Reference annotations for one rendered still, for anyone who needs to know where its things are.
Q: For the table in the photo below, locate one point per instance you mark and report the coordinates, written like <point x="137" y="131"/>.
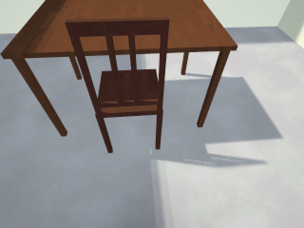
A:
<point x="193" y="27"/>

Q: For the chair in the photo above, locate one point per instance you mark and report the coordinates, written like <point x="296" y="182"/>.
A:
<point x="123" y="93"/>

